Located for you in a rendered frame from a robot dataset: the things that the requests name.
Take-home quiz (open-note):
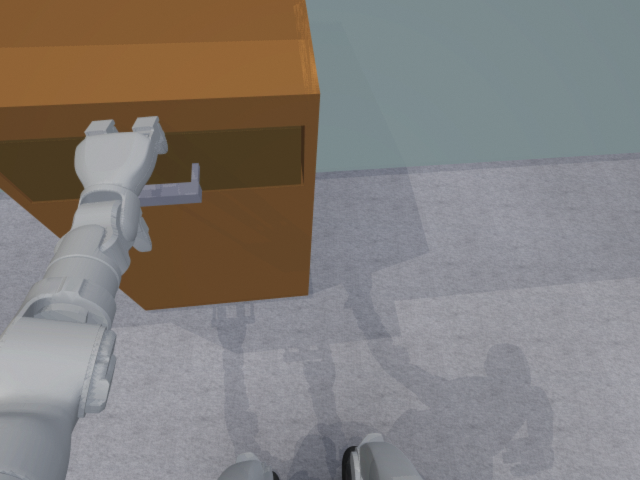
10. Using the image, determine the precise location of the drawer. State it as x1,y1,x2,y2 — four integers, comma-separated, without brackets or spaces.
0,126,301,202

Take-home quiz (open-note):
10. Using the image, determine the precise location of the robot left upper arm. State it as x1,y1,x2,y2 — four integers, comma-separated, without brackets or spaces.
0,317,117,480

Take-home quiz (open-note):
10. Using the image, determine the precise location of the cabinet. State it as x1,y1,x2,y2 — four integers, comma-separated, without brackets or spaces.
0,0,320,310

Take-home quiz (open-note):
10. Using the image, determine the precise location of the right robot thigh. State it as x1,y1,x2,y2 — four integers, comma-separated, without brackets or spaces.
350,442,423,480

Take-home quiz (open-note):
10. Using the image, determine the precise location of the robot left hand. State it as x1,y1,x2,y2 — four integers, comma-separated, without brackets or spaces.
74,116,168,252

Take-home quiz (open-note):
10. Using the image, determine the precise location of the robot left shin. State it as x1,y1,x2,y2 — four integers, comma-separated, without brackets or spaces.
236,452,262,463

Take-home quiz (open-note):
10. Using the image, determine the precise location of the handle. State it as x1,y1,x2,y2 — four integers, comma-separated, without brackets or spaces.
138,163,202,207

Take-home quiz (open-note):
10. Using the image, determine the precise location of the robot left forearm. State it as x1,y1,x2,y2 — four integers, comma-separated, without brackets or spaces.
0,184,141,353

